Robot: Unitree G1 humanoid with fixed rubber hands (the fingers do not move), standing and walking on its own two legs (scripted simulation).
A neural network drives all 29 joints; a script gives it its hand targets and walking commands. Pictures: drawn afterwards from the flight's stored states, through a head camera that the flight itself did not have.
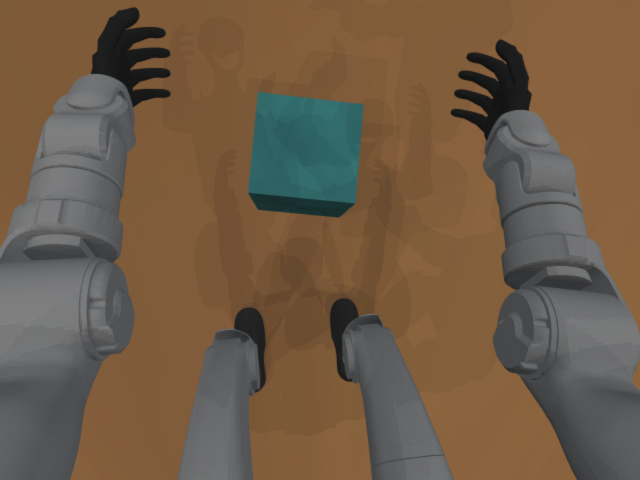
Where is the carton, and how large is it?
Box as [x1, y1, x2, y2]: [248, 92, 363, 217]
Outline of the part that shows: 258,92 248,193 257,208 265,210 338,217 355,202 363,104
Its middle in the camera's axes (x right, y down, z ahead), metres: -0.03 -0.17 +0.88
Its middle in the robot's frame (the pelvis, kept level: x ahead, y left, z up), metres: +0.56 -0.05 -0.54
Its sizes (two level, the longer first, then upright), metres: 0.210 0.200 0.250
